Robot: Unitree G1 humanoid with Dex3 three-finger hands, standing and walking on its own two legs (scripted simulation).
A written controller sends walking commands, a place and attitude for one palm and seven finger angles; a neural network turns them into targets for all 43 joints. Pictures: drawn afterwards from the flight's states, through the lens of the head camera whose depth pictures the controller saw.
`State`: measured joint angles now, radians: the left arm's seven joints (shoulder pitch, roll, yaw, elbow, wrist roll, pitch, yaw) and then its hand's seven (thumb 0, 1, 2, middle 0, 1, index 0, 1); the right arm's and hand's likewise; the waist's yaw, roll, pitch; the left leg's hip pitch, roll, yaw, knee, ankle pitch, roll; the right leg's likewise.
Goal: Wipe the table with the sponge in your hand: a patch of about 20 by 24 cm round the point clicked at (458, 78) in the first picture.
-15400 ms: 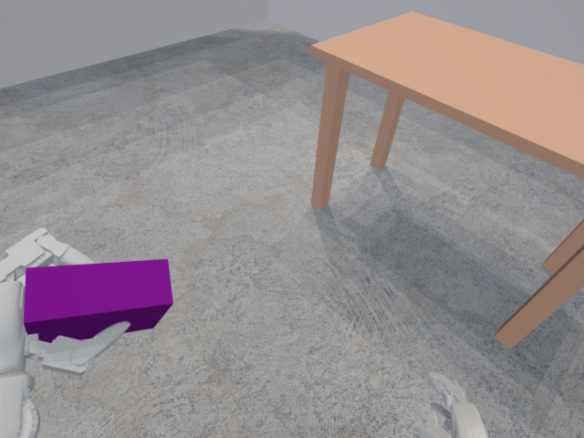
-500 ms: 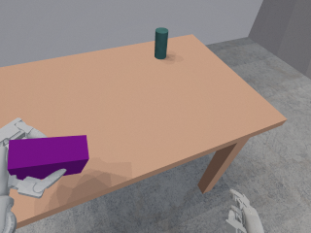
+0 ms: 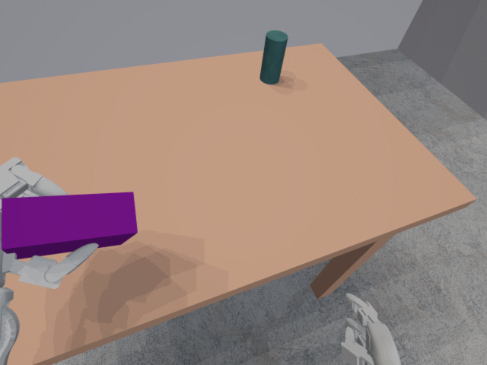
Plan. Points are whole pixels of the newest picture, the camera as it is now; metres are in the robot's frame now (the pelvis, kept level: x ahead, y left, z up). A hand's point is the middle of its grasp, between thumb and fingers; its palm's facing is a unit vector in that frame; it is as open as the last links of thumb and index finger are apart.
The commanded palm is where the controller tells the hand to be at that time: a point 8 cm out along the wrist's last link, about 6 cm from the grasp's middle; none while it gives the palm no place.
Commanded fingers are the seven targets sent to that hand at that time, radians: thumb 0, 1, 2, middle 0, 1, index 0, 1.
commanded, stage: come to a stop and stand still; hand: left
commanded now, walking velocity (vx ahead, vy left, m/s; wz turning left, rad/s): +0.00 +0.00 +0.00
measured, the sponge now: (92, 224) +0.25 +0.22 +0.14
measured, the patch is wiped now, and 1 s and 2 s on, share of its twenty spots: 0.00 0.00 0.00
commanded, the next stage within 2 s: look again from close up in 0.16 s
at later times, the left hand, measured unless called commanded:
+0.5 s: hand (59, 234) +0.22 +0.24 +0.16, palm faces +0.39 -0.85 -0.35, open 9.3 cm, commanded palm +0.16 +0.27 +0.18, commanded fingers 0.00 0.10 1.30 -1.20 -1.60 -1.20 -1.60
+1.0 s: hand (96, 239) +0.22 +0.20 +0.16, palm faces +0.35 -0.86 -0.38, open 9.3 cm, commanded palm +0.15 +0.24 +0.18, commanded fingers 0.00 0.10 1.30 -1.20 -1.60 -1.20 -1.60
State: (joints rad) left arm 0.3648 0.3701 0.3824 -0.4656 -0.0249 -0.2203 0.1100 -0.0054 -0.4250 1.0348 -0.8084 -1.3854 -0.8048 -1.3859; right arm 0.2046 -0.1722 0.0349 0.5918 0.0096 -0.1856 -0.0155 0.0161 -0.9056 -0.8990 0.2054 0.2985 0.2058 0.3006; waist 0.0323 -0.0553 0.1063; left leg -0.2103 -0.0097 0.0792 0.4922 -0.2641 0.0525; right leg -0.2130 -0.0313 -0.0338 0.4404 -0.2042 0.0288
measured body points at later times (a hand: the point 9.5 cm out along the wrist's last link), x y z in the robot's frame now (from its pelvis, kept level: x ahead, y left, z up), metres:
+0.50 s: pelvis +0.00 -0.01 +0.00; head +0.03 +0.02 +0.45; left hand +0.19 +0.29 +0.18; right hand +0.18 -0.22 -0.07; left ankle +0.00 +0.08 -0.74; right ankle +0.02 -0.14 -0.74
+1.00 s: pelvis -0.01 -0.04 +0.00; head +0.03 -0.02 +0.45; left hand +0.19 +0.24 +0.18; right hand +0.17 -0.26 -0.07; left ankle +0.00 +0.08 -0.74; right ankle +0.02 -0.14 -0.74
